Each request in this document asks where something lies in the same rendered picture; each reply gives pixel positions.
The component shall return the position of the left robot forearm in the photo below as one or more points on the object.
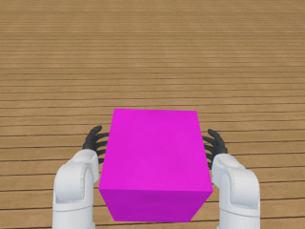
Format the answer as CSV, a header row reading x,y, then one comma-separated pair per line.
x,y
72,202

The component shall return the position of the robot left hand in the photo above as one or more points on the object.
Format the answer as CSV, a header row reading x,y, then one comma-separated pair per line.
x,y
91,144

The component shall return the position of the robot right hand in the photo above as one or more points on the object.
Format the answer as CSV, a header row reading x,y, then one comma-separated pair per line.
x,y
218,146

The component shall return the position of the right robot forearm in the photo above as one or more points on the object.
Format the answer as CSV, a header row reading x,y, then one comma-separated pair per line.
x,y
239,194

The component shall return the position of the carton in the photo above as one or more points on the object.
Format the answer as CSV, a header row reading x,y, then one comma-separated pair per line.
x,y
155,167

